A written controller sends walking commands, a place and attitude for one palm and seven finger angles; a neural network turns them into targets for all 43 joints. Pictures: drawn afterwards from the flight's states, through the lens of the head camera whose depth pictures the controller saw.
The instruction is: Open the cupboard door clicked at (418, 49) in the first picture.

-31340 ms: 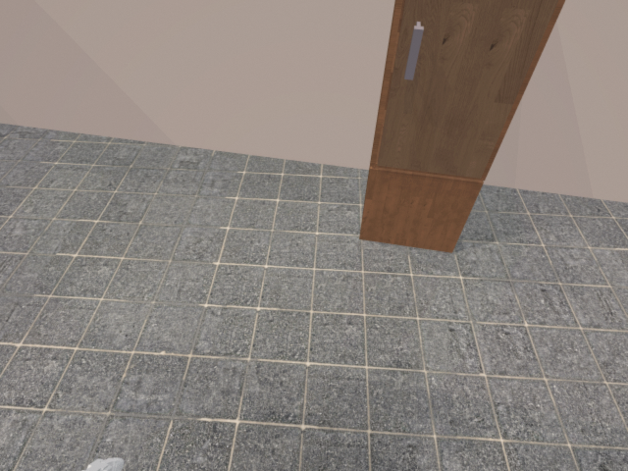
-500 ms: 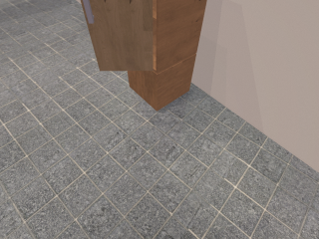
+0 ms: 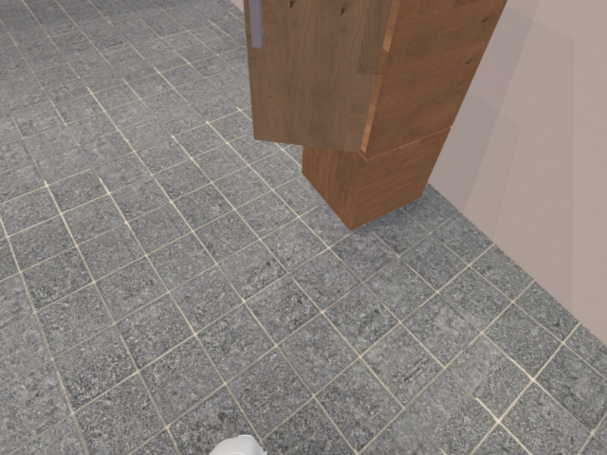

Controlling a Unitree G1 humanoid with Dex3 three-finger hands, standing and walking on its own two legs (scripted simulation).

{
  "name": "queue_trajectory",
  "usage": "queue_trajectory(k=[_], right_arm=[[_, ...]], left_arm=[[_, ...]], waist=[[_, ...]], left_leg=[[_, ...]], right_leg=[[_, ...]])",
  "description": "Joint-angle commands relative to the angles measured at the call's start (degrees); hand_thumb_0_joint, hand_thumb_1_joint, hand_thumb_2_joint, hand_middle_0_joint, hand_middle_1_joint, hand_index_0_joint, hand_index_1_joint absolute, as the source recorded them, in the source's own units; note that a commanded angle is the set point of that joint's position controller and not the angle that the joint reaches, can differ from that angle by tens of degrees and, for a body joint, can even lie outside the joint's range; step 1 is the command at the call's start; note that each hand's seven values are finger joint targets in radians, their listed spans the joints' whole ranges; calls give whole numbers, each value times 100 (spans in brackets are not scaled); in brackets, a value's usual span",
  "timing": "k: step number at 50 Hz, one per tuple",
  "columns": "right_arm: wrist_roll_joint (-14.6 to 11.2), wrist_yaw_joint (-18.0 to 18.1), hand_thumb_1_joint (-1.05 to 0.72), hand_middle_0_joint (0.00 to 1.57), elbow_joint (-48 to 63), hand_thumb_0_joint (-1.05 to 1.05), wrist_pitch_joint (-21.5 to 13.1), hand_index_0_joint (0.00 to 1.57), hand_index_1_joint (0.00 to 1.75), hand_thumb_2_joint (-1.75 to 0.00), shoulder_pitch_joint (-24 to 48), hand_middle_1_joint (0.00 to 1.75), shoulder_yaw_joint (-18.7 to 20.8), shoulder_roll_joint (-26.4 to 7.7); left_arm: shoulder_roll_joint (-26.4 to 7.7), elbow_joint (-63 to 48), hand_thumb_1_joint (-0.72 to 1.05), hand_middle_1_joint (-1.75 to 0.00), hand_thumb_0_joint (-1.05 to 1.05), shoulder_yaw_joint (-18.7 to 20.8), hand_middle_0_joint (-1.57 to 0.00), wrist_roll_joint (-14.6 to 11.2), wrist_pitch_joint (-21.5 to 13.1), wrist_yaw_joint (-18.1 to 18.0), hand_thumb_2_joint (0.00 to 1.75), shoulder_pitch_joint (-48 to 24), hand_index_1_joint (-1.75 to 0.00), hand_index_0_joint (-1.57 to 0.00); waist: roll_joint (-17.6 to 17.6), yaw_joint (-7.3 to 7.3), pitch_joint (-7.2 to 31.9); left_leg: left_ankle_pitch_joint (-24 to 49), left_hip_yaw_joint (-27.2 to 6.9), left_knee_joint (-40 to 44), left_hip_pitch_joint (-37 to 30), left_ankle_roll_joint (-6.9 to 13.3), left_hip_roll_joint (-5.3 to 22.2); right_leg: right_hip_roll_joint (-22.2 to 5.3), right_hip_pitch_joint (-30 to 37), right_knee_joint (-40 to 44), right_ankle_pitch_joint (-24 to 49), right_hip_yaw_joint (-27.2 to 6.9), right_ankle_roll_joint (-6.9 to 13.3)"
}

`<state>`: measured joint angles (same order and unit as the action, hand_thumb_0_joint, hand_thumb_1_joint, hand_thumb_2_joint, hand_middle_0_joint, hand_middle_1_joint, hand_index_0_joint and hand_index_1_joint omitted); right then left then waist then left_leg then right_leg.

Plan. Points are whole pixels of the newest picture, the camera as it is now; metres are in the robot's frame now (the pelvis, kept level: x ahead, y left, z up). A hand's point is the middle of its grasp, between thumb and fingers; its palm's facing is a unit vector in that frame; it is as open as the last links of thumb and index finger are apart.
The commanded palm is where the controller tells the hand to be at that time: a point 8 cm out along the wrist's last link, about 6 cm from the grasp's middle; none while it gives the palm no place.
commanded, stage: take the last steps up to it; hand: left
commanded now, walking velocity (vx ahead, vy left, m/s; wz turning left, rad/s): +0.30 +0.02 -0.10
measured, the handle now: (258, 14) +1.02 +0.22 +0.08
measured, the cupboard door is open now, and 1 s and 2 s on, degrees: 51 51 51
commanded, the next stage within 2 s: come to a stop and stand still in 1.00 s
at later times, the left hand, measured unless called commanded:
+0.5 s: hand (223, 330) +0.31 +0.17 -0.14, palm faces -0.12 -0.97 -0.19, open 7.4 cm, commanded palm none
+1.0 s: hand (200, 333) +0.32 +0.21 -0.17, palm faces -0.01 -0.99 -0.14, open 7.3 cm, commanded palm none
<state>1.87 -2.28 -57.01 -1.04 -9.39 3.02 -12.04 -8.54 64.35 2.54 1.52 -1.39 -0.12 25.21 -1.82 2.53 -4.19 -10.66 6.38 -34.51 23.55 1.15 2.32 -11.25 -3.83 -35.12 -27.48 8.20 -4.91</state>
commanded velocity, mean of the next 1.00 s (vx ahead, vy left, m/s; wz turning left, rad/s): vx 0.27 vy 0.02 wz -0.03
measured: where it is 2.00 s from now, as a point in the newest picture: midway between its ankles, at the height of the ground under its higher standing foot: (299, 387)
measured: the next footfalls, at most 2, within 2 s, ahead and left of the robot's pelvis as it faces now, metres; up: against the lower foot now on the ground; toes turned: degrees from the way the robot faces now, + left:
right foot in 0.50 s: +0.25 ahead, -0.11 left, +0.00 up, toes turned -11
left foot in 0.90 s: +0.48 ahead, +0.13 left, +0.00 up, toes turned +1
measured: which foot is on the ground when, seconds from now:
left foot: down 0.00-0.52, up 0.54-0.88, down 0.90-1.00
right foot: up 0.00-0.48, down 0.50-0.90, up 0.92-1.00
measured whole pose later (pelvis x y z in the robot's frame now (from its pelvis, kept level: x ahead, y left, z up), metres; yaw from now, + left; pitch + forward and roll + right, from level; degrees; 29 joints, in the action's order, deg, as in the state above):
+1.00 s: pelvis +0.35 +0.04 +0.01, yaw -5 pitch +0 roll +0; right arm 2.1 0.4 -56.4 -4.0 -8.2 2.1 -10.0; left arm -10.0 65.3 2.6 1.1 -0.2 0.2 19.9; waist -3.0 2.1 -2.9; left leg -13.9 9.0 -33.1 19.3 3.4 1.9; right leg -3.8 -18.8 -61.7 -26.5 3.1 0.6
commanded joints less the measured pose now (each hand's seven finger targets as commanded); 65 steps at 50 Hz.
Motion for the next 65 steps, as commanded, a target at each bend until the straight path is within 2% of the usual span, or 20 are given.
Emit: queue_trajectory(k=[1, 3, 6, 20, 23, 24, 25, 26, 27, 29, 32, 39, 43, 44, 45, 46, 50, 59, 62, 65], right_arm=[[-10, 318, -90, 20, -201, 0, -85, 20, 30, -90, -1813, 30, 323, -1374], [-22, 338, -90, 20, 27, 0, -163, 20, 30, -90, -1002, 30, 137, -717], [-40, 359, -90, 20, -44, 0, -313, 20, 30, -90, -924, 30, 32, -384], [19, 344, -90, 20, -509, 0, -306, 20, 30, -90, -1683, 30, 12, -382], [1, 351, -90, 20, -610, 0, -271, 20, 30, -90, -1716, 30, -2, -381], [-59, 340, -90, 20, -603, 0, -290, 20, 30, -90, -1620, 30, -22, -328], [-134, 305, -90, 20, -463, 0, -329, 20, 30, -90, -1559, 30, -32, -172], [-151, 296, -90, 20, -275, 0, -323, 20, 30, -90, -1328, 30, -43, -121], [-134, 301, -90, 20, -214, 0, -298, 20, 30, -90, -872, 30, -3, -227], [-114, 276, -90, 20, -148, 0, -216, 20, 30, -90, -558, 30, 16, -54], [-48, 209, -90, 20, -317, 0, -56, 20, 30, -90, -945, 30, 5, 212], [-60, 51, -90, 20, 25, 0, -98, 20, 30, -90, -227, 30, 27, 170], [-33, 122, -90, 20, -147, 0, -203, 20, 30, -90, -795, 30, 65, -231], [13, 196, -90, 20, -301, 0, -241, 20, 30, -90, -1503, 30, 163, -670], [70, 270, -90, 20, -378, 0, -240, 20, 30, -90, -2179, 30, 287, -1292], [43, 339, -90, 20, -401, 0, -199, 20, 30, -90, -2161, 30, 248, -1248], [-27, 392, -90, 20, -21, 0, -304, 20, 30, -90, -843, 30, -6, -500], [-42, 471, -90, 20, -304, 0, -218, 20, 30, -90, -832, 30, -80, -337], [-111, 505, -90, 20, -402, 0, -69, 20, 30, -90, -737, 30, -44, -351], [-185, 445, -90, 20, -420, 0, 104, 20, 30, -90, -1077, 30, 4, -168]], left_arm=[[-380, -849, 90, -30, 0, 69, -20, -55, -102, -49, 90, -876, -30, -20], [-444, -687, 90, -30, 0, 108, -20, -6, -79, 48, 90, -899, -30, -20], [-238, -525, 90, -30, 0, 96, -20, 16, 21, 82, 90, -547, -30, -20], [-351, -1265, 90, -30, 0, 52, -20, 1, 13, 139, 90, -2198, -30, -20], [-463, -1094, 90, -30, 0, 93, -20, 9, -72, 130, 90, -1619, -30, -20], [-682, -861, 90, -30, 0, 168, -20, 7, -126, 106, 90, -929, -30, -20], [-1152, -581, 90, -30, 0, 295, -20, 23, -196, 51, 90, 0, -30, -20], [-1502, -428, 90, -30, 0, 356, -20, -65, -208, 7, 90, 519, -30, -20], [-1389, -423, 90, -30, 0, 343, -20, -78, -244, -45, 90, 359, -30, -20], [-917, -634, 90, -30, 0, 217, -20, -96, -228, -94, 90, -391, -30, -20], [-496, -656, 90, -30, 0, 128, -20, -29, -317, -73, 90, -734, -30, -20], [-851, -385, 90, -30, 0, 149, -20, -9, -330, -8, 90, -587, -30, -20], [-856, -321, 90, -30, 0, 159, -20, -42, -220, 5, 90, -665, -30, -20], [-680, -421, 90, -30, 0, 121, -20, -58, -195, 23, 90, -635, -30, -20], [-398, -599, 90, -30, 0, 57, -20, -98, -208, 48, 90, -575, -30, -20], [-533, -691, 90, -30, 0, 41, -20, -59, -186, -9, 90, -856, -30, -20], [-332, -451, 90, -30, 0, 43, -20, -13, -73, 71, 90, -708, -30, -20], [-143, -412, 90, -30, 0, -71, -20, -49, 82, -47, 90, -826, -30, -20], [-526, -394, 90, -30, 0, -9, -20, -44, 141, -97, 90, -737, -30, -20], [-1066, -498, 90, -30, 0, 48, -20, -39, 138, -146, 90, -892, -30, -20]], waist=[[1582, -896, 927], [938, -498, 179], [718, -209, 183], [460, -461, -212], [338, -192, 127], [127, 126, 495], [-643, 420, 1095], [-1286, 536, 1201], [-1048, 549, 1074], [-221, 150, 396], [-573, -253, 210], [-667, -168, -78], [0, -557, 98], [833, -854, 437], [1988, -1007, 856], [1721, -1009, 971], [818, -305, 227], [733, -173, 450], [662, -61, 383], [-344, -238, 442]], left_leg=[[-1804, -3053, 2186, -2544, 1008, 2156], [-1664, -2130, 2418, -1277, 789, 1793], [-510, -1228, 2576, -1079, 729, 1465], [1039, -648, 2258, -1931, 856, 1398], [1730, -348, 1174, -1844, 555, 1077], [1850, -118, 265, -1195, 357, 788], [771, 368, -1124, 138, 63, 226], [-2393, 292, -2826, 1171, -125, -292], [-2251, -434, -3514, 1477, -97, -22], [-1350, -696, -3406, 1472, -151, 389], [-841, -403, -2392, 694, -296, 449], [-320, -55, -478, 138, -254, 191], [-51, 107, 646, -1786, -162, -73], [-90, -886, 941, -2636, 179, 699], [270, -2665, 1575, -3233, 819, 2028], [245, -3039, 1864, -2971, 1089, 2310], [500, -1399, 2225, -1259, 784, 1643], [3161, -419, 1540, -1253, 646, 1243], [2389, -410, 1016, -1158, 256, 967], [313, -173, 507, -694, -175, 213]], right_leg=[[561, -3498, -3976, -387, -635, 616], [233, -3270, -3909, 557, -752, 612], [274, -2906, -3279, 1081, -710, 522], [586, -2446, -320, 1409, -333, 547], [917, -1146, 589, 1652, -51, 690], [725, 167, 722, 1939, -374, 872], [-472, 1726, 871, 2496, -1865, 1371], [-1491, 2250, 1464, 3689, -3214, 2009], [-1458, 1795, 1552, 4061, -3241, 2060], [-1049, 694, 1805, 3580, -2118, 1738], [-596, -442, 2206, 3065, -1094, 1422], [-501, -652, 2271, 2130, -934, 1337], [-106, -1419, 1109, 1942, -646, 1019], [370, -2019, -210, 1577, -252, 795], [1046, -2867, -1978, -483, 146, 548], [960, -3127, -3102, -729, -508, 636], [421, -2774, -3218, 651, -815, 541], [714, -1221, -300, 1416, -448, 407], [640, -665, 743, 2449, -535, 442], [-363, -426, 585, 5155, -1384, 1076]])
